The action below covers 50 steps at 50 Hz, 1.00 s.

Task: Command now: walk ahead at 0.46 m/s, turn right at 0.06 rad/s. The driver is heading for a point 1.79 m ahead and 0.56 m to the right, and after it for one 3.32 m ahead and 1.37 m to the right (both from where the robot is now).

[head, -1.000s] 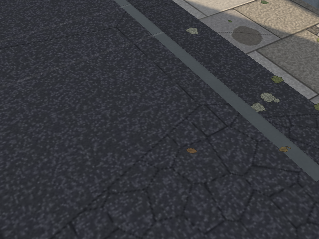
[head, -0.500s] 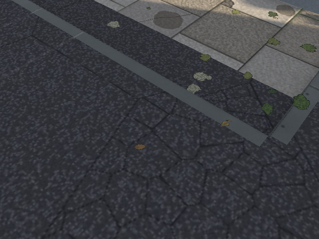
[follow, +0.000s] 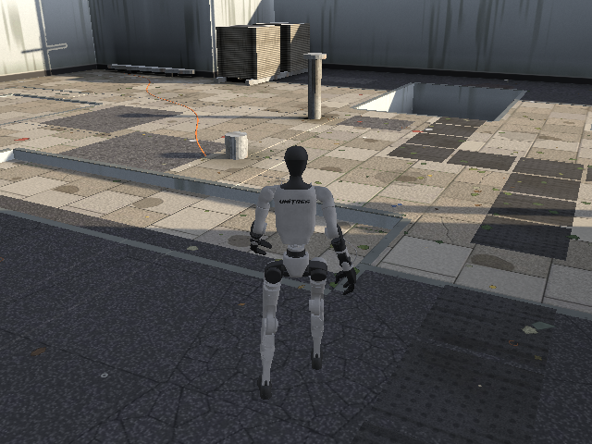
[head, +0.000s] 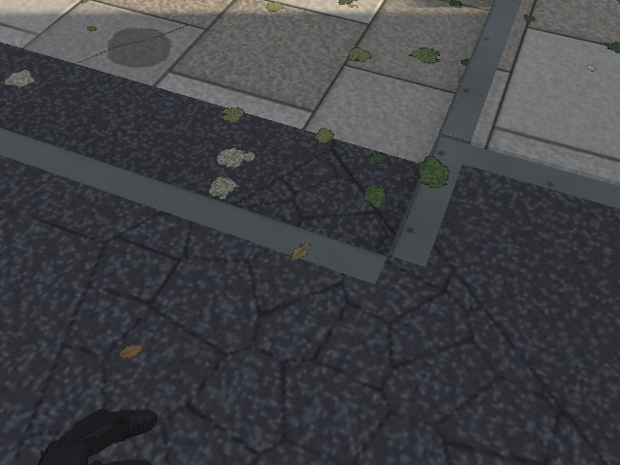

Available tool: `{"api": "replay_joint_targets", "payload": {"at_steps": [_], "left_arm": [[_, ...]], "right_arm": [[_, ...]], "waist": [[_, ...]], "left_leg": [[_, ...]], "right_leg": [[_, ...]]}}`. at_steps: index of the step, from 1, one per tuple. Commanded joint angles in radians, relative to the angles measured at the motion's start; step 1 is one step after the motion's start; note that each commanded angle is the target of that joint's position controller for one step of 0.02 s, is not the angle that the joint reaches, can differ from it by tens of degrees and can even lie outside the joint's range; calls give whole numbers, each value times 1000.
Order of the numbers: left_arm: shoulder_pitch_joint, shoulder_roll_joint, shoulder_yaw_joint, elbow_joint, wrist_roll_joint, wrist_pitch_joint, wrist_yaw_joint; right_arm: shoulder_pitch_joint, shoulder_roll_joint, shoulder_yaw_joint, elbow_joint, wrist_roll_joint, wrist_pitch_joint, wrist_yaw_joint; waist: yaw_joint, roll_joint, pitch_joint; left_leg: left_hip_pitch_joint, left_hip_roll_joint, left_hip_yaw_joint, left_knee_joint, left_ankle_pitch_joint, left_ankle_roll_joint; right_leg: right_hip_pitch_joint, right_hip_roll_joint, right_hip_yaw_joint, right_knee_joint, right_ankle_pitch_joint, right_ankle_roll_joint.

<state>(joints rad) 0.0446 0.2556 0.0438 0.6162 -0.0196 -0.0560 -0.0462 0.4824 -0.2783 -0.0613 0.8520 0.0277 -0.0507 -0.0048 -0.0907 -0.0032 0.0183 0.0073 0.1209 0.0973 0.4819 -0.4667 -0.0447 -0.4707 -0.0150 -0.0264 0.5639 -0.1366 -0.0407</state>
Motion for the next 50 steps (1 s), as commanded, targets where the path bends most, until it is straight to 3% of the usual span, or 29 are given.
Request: {"api": "replay_joint_targets", "payload": {"at_steps": [1, 2, 3, 4, 5, 6, 9, 14, 18, 20, 22, 23, 24, 25, 26, 27, 28, 29, 30, 33, 38, 42, 43, 44, 45, 46, 47, 48, 50], "left_arm": [[482, 320, 97, 56, 26, -3, 29], [414, 235, 71, 61, 18, -11, 22], [341, 192, 55, 61, 4, -11, 20], [267, 163, 45, 51, 4, -10, 17], [221, 140, 39, 42, 13, -11, 14], [198, 125, 36, 37, 22, -14, 15], [205, 138, 44, 56, 11, -30, 26], [283, 182, 59, 96, 0, -21, 54], [337, 208, 69, 123, -15, -8, 65], [340, 213, 76, 123, -9, 8, 72], [312, 176, 66, 98, -4, 19, 74], [312, 109, 43, 56, 20, 22, 76], [680, -132, -55, 95, 166, -50, -27], [480, 83, 13, 112, 100, -69, -53], [374, 133, 31, 105, 76, -68, -35], [344, 136, 38, 104, 78, -59, -8], [339, 96, 21, 97, 96, -54, 7], [320, 77, 2, 90, 112, -43, 4], [328, 58, -2, 93, 109, -34, -4], [347, 66, -5, 113, 92, -27, -39], [235, 69, -21, 68, 87, -8, -44], [186, 103, -4, 51, 78, -11, -32], [171, 111, 3, 42, 69, -17, -34], [108, 130, 46, 12, -53, 29, 3], [150, 167, 54, 11, -37, 50, 23], [227, 240, 85, 16, -16, 66, 43], [249, 353, 116, 0, 2, 90, 61], [269, 312, 105, -22, 30, 91, 59], [222, 252, 93, -19, 16, 73, 54]], "right_arm": [[-23, -35, 13, -126, -15, -54, 1], [-95, -134, -16, -130, 13, -66, 4], [-160, -148, -19, -152, 14, -72, 6], [-189, -134, -18, -149, -6, -74, -1], [-186, -124, -20, -148, -21, -70, -2], [-166, -108, -18, -142, -23, -63, 3], [-182, -82, -11, -152, -33, -46, 8], [-417, -50, 12, -219, -30, -60, 21], [-487, -100, -1, -247, -25, -69, 35], [-453, -130, -16, -242, -35, -74, 34], [-309, -166, -36, -211, -51, -78, 23], [-186, -232, -48, -209, -71, -76, 13], [-86, -190, -4, -209, -57, -66, 7], [-102, -118, 2, -205, -95, -68, 1], [-194, -118, 6, -204, -67, -65, -2], [-270, -60, 26, -216, -47, -59, -11], [-283, -33, 37, -201, -35, -62, -18], [-319, -29, 32, -221, -40, -63, -28], [-361, -29, 25, -244, -53, -70, -37], [-427, -134, -26, -278, -76, -94, -38], [-356, -153, -60, -265, -84, -95, -26], [-350, -151, -70, -272, -85, -88, -32], [-352, -154, -71, -268, -82, -84, -37], [-343, -198, -82, -208, 30, -4, -19], [-273, -154, -74, -197, 46, 26, -9], [-276, -110, -61, -212, 16, 35, -3], [-304, -52, -35, -269, -28, 36, 9], [-366, -63, -32, -277, -38, 39, 8], [-406, -89, -38, -263, -22, 42, -1]], "waist": [[221, -276, -443], [219, -191, -305], [187, -179, -169], [155, -99, -100], [120, -98, -53], [92, -107, -45], [62, -72, -15], [127, -64, 46], [130, -68, 48], [109, -96, 10], [35, -83, -98], [-2, 51, -265], [100, 487, -749], [-11, 223, -370], [23, 131, -198], [68, 94, -156], [107, 143, -143], [123, 125, -143], [140, 97, -172], [155, 66, -138], [102, 62, -90], [67, 83, -91], [68, 79, -89], [92, 181, -93], [86, 130, -124], [101, 1, -153], [87, -266, -142], [148, -207, -198], [141, -94, -195]], "left_leg": [[-682, -145, -174, 743, -142, 49], [-786, -83, -219, 830, -88, 54], [-824, -33, -169, 812, 8, 71], [-790, 2, -149, 762, 104, 72], [-741, 23, -152, 707, 172, 66], [-686, 33, -159, 685, 216, 60], [-671, 24, -147, 579, 275, 22], [-599, -46, -132, 172, 533, -5], [-515, -85, -172, 34, 573, 16], [-451, -102, -171, 10, 520, 43], [-207, -90, -143, -43, 616, 89], [72, 99, -294, 26, 888, 144], [592, 375, -712, -12, 891, 577], [375, 305, -761, -128, 544, 463], [137, 263, -578, -184, 339, 353], [-22, 225, -481, -236, 281, 309], [-125, 193, -392, -257, 472, 298], [-181, 193, -334, -272, 600, 300], [-202, 179, -278, -280, 661, 307], [-333, 124, -89, -314, 655, 305], [-179, 229, -106, -303, 577, 330], [-81, 242, -73, -274, 440, 292], [-78, 231, -54, -252, 394, 268], [-59, 141, 48, -103, 593, 176], [-80, 104, 83, -16, 661, 119], [-207, 51, 128, 140, 533, 46], [-531, -80, 150, 384, 2, -50], [-675, -103, -22, 615, -230, -59], [-724, -85, -138, 710, -129, -19]], "right_leg": [[898, -392, 761, -220, -201, -269], [797, -352, 681, -267, -260, -238], [665, -307, 535, -277, -223, -210], [534, -256, 444, -298, -155, -194], [430, -216, 381, -330, -74, -191], [369, -191, 349, -363, -28, -195], [297, -178, 282, -416, 103, -229], [241, -127, 205, -418, 101, -184], [302, -157, 266, -324, 132, -140], [357, -157, 295, -215, 242, -103], [324, -65, 270, 5, 326, -41], [173, 26, 215, 297, 52, 9], [-67, 183, 206, 491, -530, 57], [-320, 119, 207, 727, -477, 50], [-335, 57, 151, 748, -364, 41], [-276, -7, 118, 706, -308, 51], [-192, -55, 131, 643, -272, 55], [-133, -73, 118, 637, -307, 77], [-88, -74, 98, 622, -308, 87], [35, -62, 18, 499, -189, 102], [-35, -111, 53, 264, -126, 60], [-12, -85, 20, 132, -114, 27], [18, -69, 7, 68, -79, 10], [45, -28, -46, -46, -12, 25], [146, 0, -24, -117, 150, 8], [296, -88, 112, -129, 486, -42], [484, -274, 402, -128, 780, -201], [519, -356, 491, -134, 770, -311], [479, -276, 381, -136, 637, -257]]}}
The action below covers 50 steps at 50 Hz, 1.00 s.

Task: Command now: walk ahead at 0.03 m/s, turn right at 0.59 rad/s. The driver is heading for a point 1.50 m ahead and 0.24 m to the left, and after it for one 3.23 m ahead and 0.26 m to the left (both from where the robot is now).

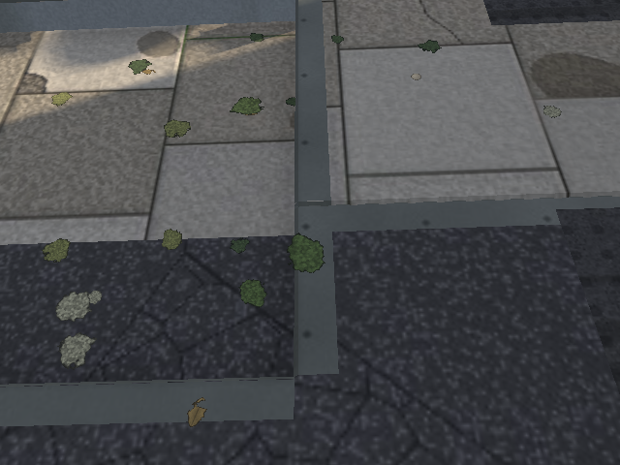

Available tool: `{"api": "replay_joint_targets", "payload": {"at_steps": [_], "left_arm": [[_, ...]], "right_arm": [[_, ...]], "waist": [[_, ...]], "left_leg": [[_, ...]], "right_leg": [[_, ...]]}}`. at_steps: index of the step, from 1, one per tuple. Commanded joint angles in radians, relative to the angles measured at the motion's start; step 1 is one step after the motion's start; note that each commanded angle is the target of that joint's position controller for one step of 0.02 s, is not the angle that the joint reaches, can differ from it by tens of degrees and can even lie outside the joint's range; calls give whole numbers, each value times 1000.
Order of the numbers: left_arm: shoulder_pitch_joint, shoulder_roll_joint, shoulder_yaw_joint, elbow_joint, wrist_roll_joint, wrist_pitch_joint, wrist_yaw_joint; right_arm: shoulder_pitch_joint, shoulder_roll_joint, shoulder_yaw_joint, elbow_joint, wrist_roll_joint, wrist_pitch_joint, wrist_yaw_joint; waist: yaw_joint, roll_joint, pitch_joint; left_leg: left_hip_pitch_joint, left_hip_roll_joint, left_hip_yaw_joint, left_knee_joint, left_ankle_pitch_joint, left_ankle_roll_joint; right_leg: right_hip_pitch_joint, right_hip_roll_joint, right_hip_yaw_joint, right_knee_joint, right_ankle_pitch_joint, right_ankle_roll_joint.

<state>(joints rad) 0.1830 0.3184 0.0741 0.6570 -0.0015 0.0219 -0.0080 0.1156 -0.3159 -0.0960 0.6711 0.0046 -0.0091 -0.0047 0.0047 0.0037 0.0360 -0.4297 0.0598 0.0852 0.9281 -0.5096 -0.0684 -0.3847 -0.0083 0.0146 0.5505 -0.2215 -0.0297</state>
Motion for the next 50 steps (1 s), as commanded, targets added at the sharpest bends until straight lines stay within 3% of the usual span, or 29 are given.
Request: {"api": "replay_joint_targets", "payload": {"at_steps": [1, 2, 4, 8, 10, 12, 13, 14, 15, 16, 17, 18, 21, 24, 26, 28, 31, 32, 33, 34, 35, 36, 38, 42, 43, 44, 45, 47, 50], "left_arm": [[23, 159, 54, -71, -21, -4, 18], [-23, 145, 48, -81, -25, 1, 25], [-51, 152, 51, -84, -12, 12, 35], [-63, 160, 58, -80, -10, 19, 48], [-60, 144, 49, -71, -4, 21, 45], [-54, 89, 23, -56, -1, 18, 37], [-48, 52, 6, -40, 4, 14, 32], [-8, 45, 1, -21, 12, 6, 27], [0, 30, -5, -20, 23, -1, 28], [-36, 46, 4, -65, 6, -18, 31], [-128, 115, 24, -92, -21, -41, 38], [-131, 156, 43, -82, -33, -54, 41], [-101, 81, 35, -40, 0, -79, 29], [-143, -6, 15, -36, -2, -103, 12], [-172, -24, 9, -40, -13, -112, 4], [-177, -3, 16, -43, -27, -119, -4], [-89, 29, 33, -15, -39, -129, -8], [-39, 50, 42, -4, -31, -130, 0], [68, 91, 53, 9, -14, -128, 12], [124, 197, 72, 16, 19, -115, 22], [137, 182, 74, 34, 21, -107, 14], [89, 107, 50, 21, 11, -106, 13], [-5, 50, 29, 7, 3, -93, 17], [-30, 83, 37, 32, 13, -76, 36], [-33, 2, 10, -29, 58, -124, 35], [-64, 36, 22, -39, 59, -142, 34], [-86, 63, 30, -53, 55, -146, 37], [-29, 98, 38, -39, 57, -139, 39], [27, 143, 58, -34, 65, -132, 41]], "right_arm": [[-29, -70, -8, -74, -8, 4, -13], [-22, -77, -11, -71, -13, 8, -22], [1, -64, -7, -62, -11, 11, -26], [4, -40, 8, -48, -5, 12, -17], [13, -43, 8, -45, 0, 15, -7], [45, -17, 17, -34, 1, 13, 10], [75, 15, 25, -16, -6, 10, 20], [85, 13, 26, -7, -16, 9, 24], [115, -44, 19, -15, -24, 4, 20], [169, -170, -9, -3, -28, -2, 20], [156, -195, -16, -14, -37, -15, 15], [138, -162, -8, -9, -26, -28, 4], [157, -103, 5, 6, 3, -40, -13], [207, -81, 2, 19, 14, -33, -24], [229, -105, -9, 20, 18, -27, -27], [255, -133, -20, 21, 24, -19, -26], [228, -119, -17, 5, 29, -8, -25], [217, -87, -8, -4, 24, -6, -24], [192, -26, 8, -23, 13, -7, -23], [222, 43, 26, -70, 12, -14, -27], [240, -48, 4, -82, 18, -17, -32], [236, -105, -14, -66, 17, -9, -30], [226, -103, -25, -53, 11, 16, -26], [145, -27, -4, -97, 15, 34, -9], [244, 58, 55, -27, -117, -24, 53], [208, 47, 42, -35, -106, -41, 77], [152, 13, 39, -40, -89, -48, 91], [73, -13, 40, -63, -72, -42, 112], [57, -20, 52, -63, -50, -37, 120]], "waist": [[22, -85, -191], [-1, -105, -186], [-20, -140, -193], [-1, -166, -219], [12, -184, -216], [4, -175, -214], [-15, -165, -193], [-7, -139, -147], [-2, -19, -97], [-2, 222, -23], [-45, 255, 84], [-21, 199, 120], [-25, 146, 47], [-51, 148, -10], [-66, 168, -20], [-68, 178, -25], [-6, 151, -35], [23, 135, -57], [70, 78, -137], [48, -197, -201], [38, -241, -162], [26, -172, -103], [-4, -147, -60], [-3, -151, -33], [-13, -111, -170], [-22, -99, -72], [-9, -89, -50], [10, -70, -38], [30, -103, -59]], "left_leg": [[-284, -11, -140, 218, -29, 6], [-235, -14, -142, 186, 19, 1], [-156, -44, -129, 113, 76, -9], [-19, -65, -126, -89, 160, -3], [33, -60, -114, -147, 160, 6], [150, -53, -80, -277, 216, 36], [253, -71, -38, -378, 274, 52], [294, -81, -40, -405, 226, 73], [275, 46, -232, -497, 66, 127], [234, 211, -566, -703, -235, 273], [174, 305, -818, -845, -375, 368], [175, 301, -787, -831, -323, 353], [265, 174, -552, -784, -54, 273], [262, 81, -400, -756, 147, 251], [248, 72, -386, -734, 171, 259], [230, 95, -437, -710, 113, 276], [154, 76, -495, -641, 89, 250], [106, 37, -473, -567, 149, 215], [5, -20, -408, -382, 112, 160], [-228, -139, -243, -98, -59, 90], [-321, -80, -222, 80, -138, 63], [-331, -41, -237, 172, -82, 49], [-317, -16, -203, 211, 32, 20], [-240, -9, -125, 107, 191, -14], [-133, 9, -73, 91, 214, -5], [-125, 29, -103, 52, 230, 17], [-122, 26, -80, -2, 267, 33], [-144, 32, -84, -139, 275, 66], [-139, 8, -63, -277, 281, 91]], "right_leg": [[348, -253, 313, -131, 650, -231], [286, -236, 297, -143, 607, -218], [225, -209, 284, -152, 578, -216], [187, -185, 280, -132, 461, -189], [175, -194, 298, -127, 388, -187], [109, -169, 293, -147, 3, -160], [33, -134, 269, -154, -239, -124], [-32, -86, 243, -133, -390, -86], [-96, -20, 173, 38, -439, -35], [-244, 90, 1, 242, -359, 21], [-337, 47, 64, 387, -337, 32], [-366, 8, 90, 452, -256, 30], [-334, -21, 66, 425, -89, 46], [-181, 23, 7, 234, 8, 72], [-98, 46, -4, 97, -2, 83], [-35, 55, 0, 5, -46, 84], [162, 51, 11, -170, 55, 55], [274, 20, 22, -211, 78, 38], [459, -112, 126, -209, 82, -5], [617, -341, 416, -224, 128, -124], [534, -449, 562, -246, 134, -216], [478, -399, 467, -243, 179, -209], [391, -296, 260, -248, 287, -151], [279, -246, 52, -276, 543, -163], [260, -284, 87, -395, 299, -249], [212, -279, 74, -424, 154, -230], [203, -259, 33, -436, 123, -218], [304, -292, 5, -415, 239, -213], [455, -322, -42, -336, 453, -198]]}}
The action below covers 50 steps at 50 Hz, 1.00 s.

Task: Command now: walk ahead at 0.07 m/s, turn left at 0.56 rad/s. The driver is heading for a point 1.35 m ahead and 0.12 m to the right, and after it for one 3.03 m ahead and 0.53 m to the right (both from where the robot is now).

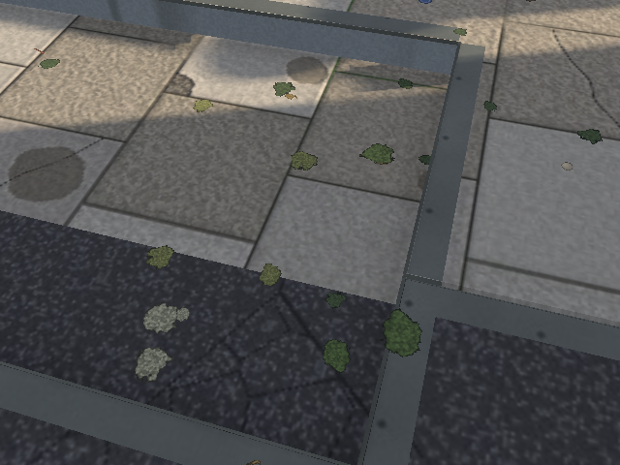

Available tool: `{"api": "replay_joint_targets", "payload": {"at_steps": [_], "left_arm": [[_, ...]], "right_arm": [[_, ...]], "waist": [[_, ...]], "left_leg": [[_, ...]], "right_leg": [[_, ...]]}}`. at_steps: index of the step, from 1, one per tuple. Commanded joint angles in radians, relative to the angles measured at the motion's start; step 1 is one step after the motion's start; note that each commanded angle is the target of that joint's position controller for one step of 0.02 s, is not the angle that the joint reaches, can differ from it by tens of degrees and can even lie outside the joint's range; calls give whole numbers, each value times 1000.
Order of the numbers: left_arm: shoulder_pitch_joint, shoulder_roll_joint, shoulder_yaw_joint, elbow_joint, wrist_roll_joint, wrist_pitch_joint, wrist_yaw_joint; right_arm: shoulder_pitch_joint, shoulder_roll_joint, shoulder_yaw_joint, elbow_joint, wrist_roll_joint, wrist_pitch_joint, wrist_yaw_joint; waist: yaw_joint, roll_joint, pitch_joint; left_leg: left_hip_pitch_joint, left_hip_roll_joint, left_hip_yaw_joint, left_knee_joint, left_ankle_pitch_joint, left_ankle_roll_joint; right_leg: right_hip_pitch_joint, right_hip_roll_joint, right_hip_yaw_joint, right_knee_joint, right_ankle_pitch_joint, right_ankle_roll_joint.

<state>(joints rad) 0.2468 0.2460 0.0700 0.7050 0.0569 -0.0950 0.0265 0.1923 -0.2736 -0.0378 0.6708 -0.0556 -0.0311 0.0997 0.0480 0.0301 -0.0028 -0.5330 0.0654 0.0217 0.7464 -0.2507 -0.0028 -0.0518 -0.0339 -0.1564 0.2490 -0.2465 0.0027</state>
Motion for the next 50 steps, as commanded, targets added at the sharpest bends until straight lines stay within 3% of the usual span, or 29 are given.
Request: {"api": "replay_joint_targets", "payload": {"at_steps": [1, 4, 5, 6, 7, 8, 9, 10, 11, 14, 17, 19, 21, 22, 23, 26, 27, 28, 30, 34, 35, 36, 37, 38, 39, 41, 44, 47, 50], "left_arm": [[-38, 222, 64, -85, 8, -12, 7], [-24, 183, 39, -76, 13, -11, -1], [59, 76, 7, -120, 18, -12, -2], [118, 40, -17, -146, 22, -27, -9], [-57, 62, -16, -163, -16, -29, -17], [-134, 126, 3, -175, -18, -25, -1], [-68, 197, 29, -142, 6, -21, 14], [-34, 182, 21, -129, 21, -13, 20], [-3, 159, 7, -122, 27, -3, 17], [117, 125, -15, -45, -5, 45, -36], [107, 72, -45, -9, -18, 58, -100], [92, 71, -50, -9, -52, 31, -124], [-2, 161, -35, -77, -84, -12, -109], [-131, 272, -14, -133, -68, -24, -100], [-145, 285, 4, -134, -35, -21, -88], [-99, 224, 2, -137, -43, -16, -58], [-1, 133, -15, -82, -62, 45, -45], [41, 118, -18, -84, -58, 80, -42], [11, 122, -10, -113, -38, 122, -56], [-8, 121, -1, -133, -29, 119, -77], [36, 132, 4, -115, -31, 109, -76], [114, 173, 16, -86, -37, 100, -70], [227, 266, 44, -54, -45, 91, -64], [325, 313, 54, -42, -41, 84, -63], [319, 299, 52, -39, -40, 80, -51], [232, 254, 39, -26, -48, 84, -29], [112, 234, 29, -30, -48, 88, -29], [72, 256, 39, -16, -51, 84, -39], [30, 255, 43, -27, -51, 81, -40]], "right_arm": [[-25, -77, -11, -60, 14, -23, 15], [10, -169, -54, -53, 41, -66, 3], [166, -300, -88, -49, 34, -75, -25], [262, -314, -81, -59, 14, -76, -37], [309, -259, -83, -7, -15, -108, -48], [253, -238, -87, 1, 13, -118, -54], [153, -185, -72, -25, 40, -109, -58], [73, -153, -58, -38, 58, -101, -60], [6, -158, -55, -67, 53, -88, -62], [-128, -166, -53, -136, 27, -90, -62], [-157, -94, -20, -145, 48, -93, -41], [-123, -81, -6, -123, 69, -69, -2], [3, -61, 2, -97, 78, -60, 11], [133, -149, -32, -93, 62, -60, -16], [82, -216, -54, -112, 50, -59, -52], [-4, -204, -53, -153, 50, -59, -109], [-5, -86, -17, -112, 24, 0, -116], [18, -88, -12, -126, 33, 33, -114], [30, -140, -26, -129, 33, 67, -106], [30, -185, -45, -126, 17, 59, -103], [-1, -174, -43, -139, 15, 52, -102], [-63, -149, -37, -168, 16, 44, -98], [-130, -108, -31, -211, 20, 34, -90], [-164, -112, -30, -220, 13, 26, -88], [-141, -114, -28, -199, 19, 17, -87], [-111, -129, -28, -174, 25, -5, -85], [-69, -128, -22, -135, 19, 8, -70], [-83, -107, -10, -134, 31, 16, -58], [65, -112, -16, -87, 29, 15, -74]], "waist": [[-12, -136, -25], [-74, -80, -107], [-87, 147, -319], [-95, 146, -531], [-164, 57, -246], [-156, 100, -140], [-97, 102, -140], [-38, 82, -106], [2, 63, -80], [43, 47, -112], [12, 19, -89], [3, -26, -77], [-71, -45, -131], [-182, -103, -140], [-159, -109, -133], [-106, -54, -118], [-61, 8, -185], [-63, 48, -194], [-76, 127, -72], [-45, 101, 101], [-23, 62, 101], [10, -48, 102], [51, -265, 74], [115, -334, 37], [99, -245, 39], [34, -144, 48], [-17, -149, 32], [-28, -162, 29], [-103, -145, -15]], "left_leg": [[-8, -17, 17, -142, 64, 37], [377, -124, 61, -315, 425, 152], [743, 121, -228, -284, 951, 389], [1005, 351, -612, -310, 1034, 575], [835, 323, -552, -330, 934, 463], [676, 260, -417, -358, 823, 389], [563, 228, -363, -385, 760, 364], [413, 197, -319, -430, 694, 331], [292, 180, -294, -476, 631, 311], [159, 117, -162, -495, 567, 256], [130, 74, -116, -379, 361, 154], [129, 59, -147, -265, 194, 121], [228, 0, -157, -232, 111, 51], [360, -50, -96, -215, 67, 36], [438, -69, -39, -165, 100, 42], [425, -7, -86, -217, 168, 137], [447, 29, -64, -162, 324, 81], [434, 45, -74, -172, 318, 82], [362, 126, -159, -282, 0, 109], [215, 174, -199, -330, -326, 120], [172, 136, -141, -277, -330, 99], [63, 54, -33, -141, -326, 55], [-138, -90, 101, 129, -302, -7], [-335, -124, -8, 314, -458, 1], [-398, -80, -71, 377, -445, 11], [-324, -32, -74, 328, -311, 8], [-87, -62, -22, 159, -177, -28], [127, -110, 10, -44, -9, -31], [446, -128, 9, -138, 119, -29]], "right_leg": [[131, -292, 107, -4, 479, -212], [-50, -166, -23, 246, 456, -79], [-250, -42, -109, 552, 124, 52], [-456, 83, 59, 701, -493, 85], [-602, 52, 206, 829, -494, 63], [-641, 16, 214, 930, -468, 52], [-597, -17, 223, 954, -418, 49], [-518, -46, 232, 910, -351, 41], [-440, -45, 223, 869, -283, 45], [-286, -17, 145, 764, -98, 78], [-220, -72, 152, 516, -19, 117], [-160, -64, 117, 317, 173, 107], [-186, -89, 167, 288, 523, 3], [-328, -130, 257, 259, 465, -131], [-427, -123, 279, 237, 336, -164], [-404, -89, 296, 251, 233, -151], [-292, -13, 196, 379, 306, -40], [-289, 24, 164, 421, 203, -20], [-365, 76, 112, 446, -89, -21], [-365, 70, 121, 430, -191, -83], [-308, 57, 172, 385, -201, -103], [-201, 1, 322, 282, -241, -147], [-7, -140, 657, 132, -221, -235], [164, -264, 914, 35, -75, -325], [230, -285, 888, 58, 61, -352], [158, -221, 717, 86, 215, -308], [-27, -105, 549, 49, 241, -252], [-164, -46, 498, 32, 177, -197], [-315, -44, 524, 104, 123, -135]]}}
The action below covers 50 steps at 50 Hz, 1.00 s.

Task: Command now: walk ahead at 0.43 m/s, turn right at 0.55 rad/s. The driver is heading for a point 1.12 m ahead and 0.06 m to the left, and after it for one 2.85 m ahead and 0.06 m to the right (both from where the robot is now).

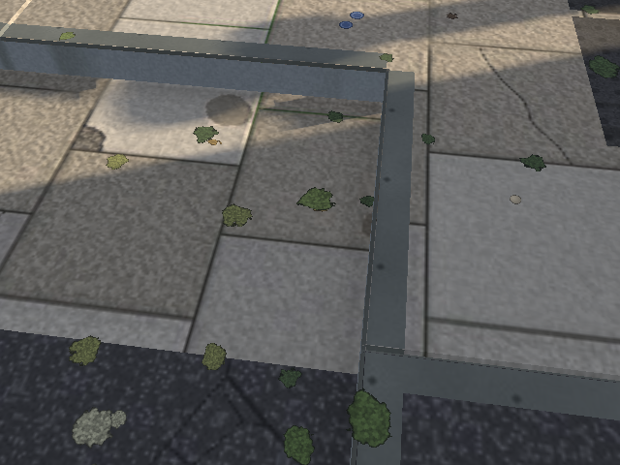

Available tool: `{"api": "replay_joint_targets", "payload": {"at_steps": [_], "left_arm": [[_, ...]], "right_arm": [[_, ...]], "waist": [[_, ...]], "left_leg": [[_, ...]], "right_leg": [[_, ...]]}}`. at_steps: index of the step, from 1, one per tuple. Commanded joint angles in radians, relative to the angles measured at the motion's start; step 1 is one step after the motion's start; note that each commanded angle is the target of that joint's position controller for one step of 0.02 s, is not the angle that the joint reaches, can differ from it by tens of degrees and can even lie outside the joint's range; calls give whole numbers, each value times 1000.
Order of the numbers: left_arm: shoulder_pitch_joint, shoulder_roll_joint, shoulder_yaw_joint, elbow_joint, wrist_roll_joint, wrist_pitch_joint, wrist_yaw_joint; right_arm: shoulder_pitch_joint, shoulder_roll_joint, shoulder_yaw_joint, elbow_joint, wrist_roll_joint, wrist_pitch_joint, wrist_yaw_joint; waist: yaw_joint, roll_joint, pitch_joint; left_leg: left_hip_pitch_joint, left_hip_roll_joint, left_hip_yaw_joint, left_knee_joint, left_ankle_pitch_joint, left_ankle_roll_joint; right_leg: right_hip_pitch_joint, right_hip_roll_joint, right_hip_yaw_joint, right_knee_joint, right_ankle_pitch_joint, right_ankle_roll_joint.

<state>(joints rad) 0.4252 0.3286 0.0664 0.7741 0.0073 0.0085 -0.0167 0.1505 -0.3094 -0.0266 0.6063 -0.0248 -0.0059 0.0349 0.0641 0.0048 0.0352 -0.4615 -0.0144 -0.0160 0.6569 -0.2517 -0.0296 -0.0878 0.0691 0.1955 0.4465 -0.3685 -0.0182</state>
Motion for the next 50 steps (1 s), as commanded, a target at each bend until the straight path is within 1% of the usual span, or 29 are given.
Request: {"api": "replay_joint_targets", "payload": {"at_steps": [1, 2, 3, 4, 5, 6, 8, 9, 10, 13, 15, 18, 21, 25, 27, 28, 29, 30, 31, 32, 33, 34, 35, 36, 38, 40, 41, 45, 50], "left_arm": [[-157, 153, 41, -100, -1, -28, 4], [-151, 90, 23, -118, -6, -34, 0], [-81, 32, 7, -148, -5, -33, 0], [-55, 92, 16, -123, 9, -20, 1], [-80, 128, 28, -101, 18, -11, -4], [-107, 131, 32, -85, 18, -7, -13], [-108, 93, 25, -63, 15, 7, -32], [-121, 89, 35, -84, -85, -12, 5], [-144, 92, 29, -90, -89, -19, 14], [-212, 40, 18, -120, -49, -24, 13], [-248, 25, 11, -135, -43, -27, 9], [-342, 6, -9, -169, -31, -47, 2], [-475, -28, -33, -207, -21, -79, -19], [-554, 9, -24, -237, -31, -101, -43], [-494, 52, -6, -223, -27, -108, -36], [-348, 94, 16, -181, -27, -108, -25], [-146, 149, 43, -115, -24, -102, -10], [-2, 241, 65, -84, 14, -95, 1], [5, 175, 48, -65, 12, -92, -6], [-71, 102, 26, -71, -5, -88, -9], [-132, 68, 18, -67, -14, -86, -8], [-206, 46, 13, -76, -1, -96, -13], [-252, 25, 14, -67, 7, -109, -17], [-288, 9, 11, -59, 0, -135, -16], [-302, 25, 23, -31, -7, -163, -5], [-259, 29, 24, -9, -1, -155, 15], [-250, 28, 23, -8, 2, -152, 25], [-200, 46, 25, -22, 0, -143, 51], [-100, 74, 38, -43, -4, -114, 72]], "right_arm": [[198, -107, -40, 0, -8, -17, -22], [326, -190, -62, 12, -27, -29, -35], [331, -274, -72, -5, -25, -25, -43], [256, -248, -71, -4, -14, -19, -44], [183, -172, -53, -13, -7, -21, -42], [149, -121, -39, -7, -3, -27, -37], [152, -98, -30, 15, 1, -47, -37], [126, -85, -45, 10, 56, -87, -46], [136, -70, -41, 21, 60, -106, -48], [181, -82, -54, 66, 33, -118, -36], [186, -90, -59, 88, 29, -115, -24], [178, -104, -61, 122, 45, -103, -25], [252, -134, -64, 173, 66, -88, -26], [280, -179, -77, 209, 75, -67, -25], [265, -190, -80, 221, 75, -61, -27], [246, -193, -79, 221, 71, -56, -29], [228, -166, -67, 208, 57, -59, -33], [315, -34, -31, 167, 43, -69, -29], [337, -12, -19, 171, 67, -83, -32], [258, -99, -47, 149, 96, -87, -32], [203, -97, -49, 135, 102, -84, -37], [195, -89, -54, 141, 86, -78, -40], [216, -78, -60, 153, 68, -62, -44], [216, -81, -75, 170, 72, -49, -41], [209, -44, -80, 173, 70, -37, -45], [161, -31, -82, 155, 42, -32, -43], [150, -35, -86, 148, 38, -30, -36], [66, -47, -88, 101, 33, -14, -1], [-98, -41, -78, 21, 29, 3, 40]], "waist": [[-174, -71, -58], [-235, 127, -137], [-181, 331, -200], [-134, 284, -114], [-98, 160, -10], [-86, 95, 35], [-76, 122, 42], [-94, 181, 47], [-100, 141, 25], [-105, 34, 37], [-110, 34, 58], [-118, 23, 81], [-161, 10, 99], [-146, 53, 101], [-74, 97, 25], [11, 115, -65], [98, 120, -187], [83, -71, -384], [63, -211, -513], [57, -166, -332], [27, -149, -196], [-15, -86, -153], [-57, -105, -127], [-88, -83, -97], [-115, -74, -22], [-110, -55, -5], [-112, -55, -2], [-93, -42, 16], [-13, -2, 73]], "left_leg": [[501, -22, 3, -93, 65, 15], [619, 162, -198, -240, -192, 51], [652, 402, -637, -436, -542, 111], [507, 421, -779, -513, -657, 171], [416, 392, -660, -495, -593, 185], [362, 339, -501, -483, -411, 181], [340, 278, -308, -502, -125, 179], [416, 263, -276, -503, -78, 181], [459, 269, -249, -507, -30, 183], [513, 283, -158, -523, 121, 204], [501, 267, -94, -549, 181, 222], [467, 233, 6, -558, 310, 222], [471, 228, 19, -559, 347, 227], [567, 282, -21, -492, 418, 222], [570, 282, -11, -366, 658, 193], [528, 254, 13, -215, 768, 169], [367, 209, 22, 0, 684, 135], [-26, 77, 60, 390, 194, 64], [-144, 3, -74, 564, -310, 51], [-235, 53, -103, 592, -272, 57], [-260, 93, -69, 583, -210, 62], [-175, 132, -86, 514, -127, 66], [-91, 159, -91, 490, -89, 59], [-36, 170, -129, 456, -20, 67], [-29, 166, -134, 352, 93, 55], [-27, 127, -106, 288, 264, 38], [-36, 116, -105, 261, 338, 36], [-105, 98, -128, 189, 496, 42], [-367, 110, -149, 146, 433, 48]], "right_leg": [[-358, -112, 156, 27, 239, -86], [-413, -19, 44, 329, 120, -50], [-541, 80, -49, 592, -226, -34], [-597, 26, -53, 715, -162, -46], [-592, -23, -60, 736, -79, -56], [-559, -56, -77, 701, -25, -52], [-509, -100, -84, 661, 58, -36], [-579, -141, -33, 708, 103, -35], [-612, -146, -19, 706, 141, -38], [-714, -148, -12, 662, 192, -29], [-740, -149, -21, 588, 239, -7], [-702, -158, -85, 406, 352, 17], [-633, -168, -191, 242, 422, 16], [-570, -125, -193, 99, 330, -13], [-392, -77, -209, 62, 275, -62], [-191, -50, -230, 39, 291, -96], [112, -96, -191, 83, 317, -133], [548, -359, 152, 90, 145, -245], [556, -456, 453, -82, -13, -283], [415, -428, 363, -148, -114, -237], [281, -402, 241, -176, -70, -215], [140, -375, 143, -222, 34, -212], [43, -354, 68, -250, 131, -202], [-24, -332, 3, -274, 185, -168], [-107, -301, -134, -305, 299, -154], [-133, -272, -224, -268, 353, -149], [-139, -273, -252, -248, 370, -149], [-135, -318, -277, -145, 323, -154], [41, -423, -224, 17, 250, -151]]}}
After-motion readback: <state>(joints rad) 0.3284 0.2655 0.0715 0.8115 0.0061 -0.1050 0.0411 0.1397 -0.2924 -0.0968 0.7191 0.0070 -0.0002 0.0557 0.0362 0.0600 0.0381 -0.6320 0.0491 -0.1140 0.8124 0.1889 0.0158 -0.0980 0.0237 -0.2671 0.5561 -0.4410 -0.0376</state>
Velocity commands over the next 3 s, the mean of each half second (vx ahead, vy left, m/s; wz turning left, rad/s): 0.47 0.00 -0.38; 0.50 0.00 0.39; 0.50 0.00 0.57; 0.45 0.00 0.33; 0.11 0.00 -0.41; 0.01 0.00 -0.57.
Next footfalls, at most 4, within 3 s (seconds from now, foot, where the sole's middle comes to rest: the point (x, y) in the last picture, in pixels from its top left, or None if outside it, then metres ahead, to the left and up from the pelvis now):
0.04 left None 0.13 0.11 -0.77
0.58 right None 0.45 -0.22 -0.77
1.20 left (332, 373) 0.75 0.02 -0.91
1.62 right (404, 261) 1.01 -0.15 -0.77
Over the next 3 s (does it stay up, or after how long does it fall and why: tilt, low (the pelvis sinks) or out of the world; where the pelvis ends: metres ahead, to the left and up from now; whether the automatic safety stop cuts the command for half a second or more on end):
stays up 1.18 0.02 -0.08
